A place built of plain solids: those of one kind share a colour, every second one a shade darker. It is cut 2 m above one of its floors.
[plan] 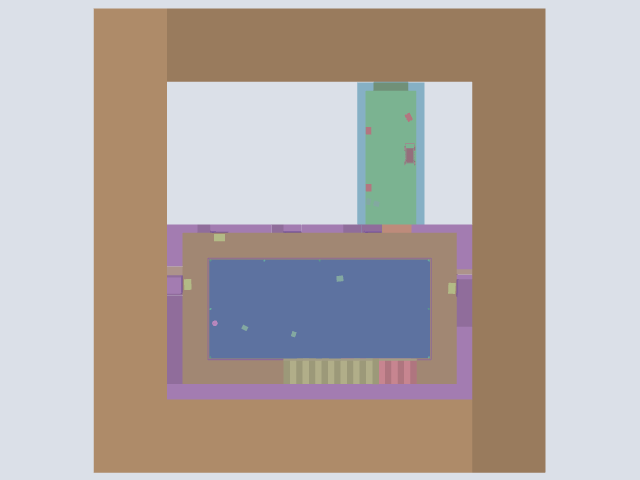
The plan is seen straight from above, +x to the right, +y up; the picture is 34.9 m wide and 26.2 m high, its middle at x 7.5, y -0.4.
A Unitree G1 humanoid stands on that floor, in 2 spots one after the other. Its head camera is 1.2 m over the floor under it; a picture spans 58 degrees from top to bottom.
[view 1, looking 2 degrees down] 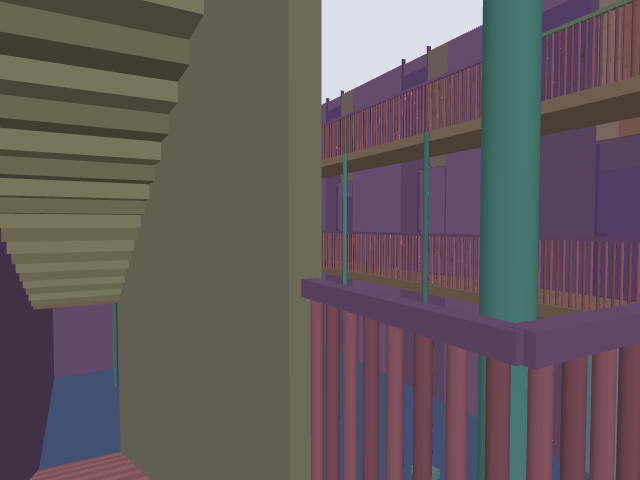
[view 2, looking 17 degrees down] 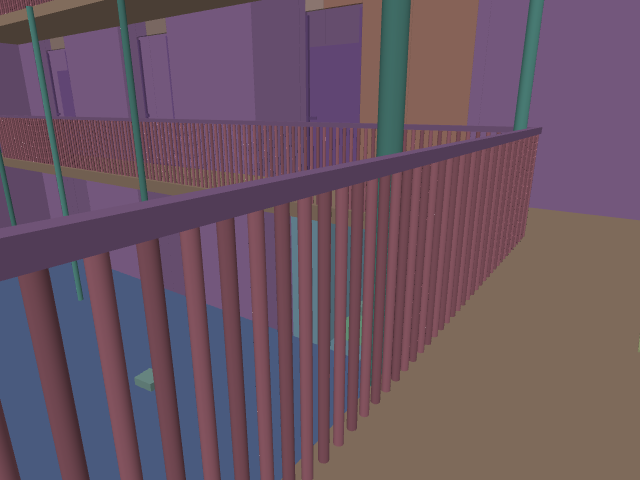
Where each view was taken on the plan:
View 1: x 14.03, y -7.56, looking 151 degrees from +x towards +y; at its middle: wall_screen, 1.42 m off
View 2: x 14.28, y -5.87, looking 125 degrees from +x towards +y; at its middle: bar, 1.29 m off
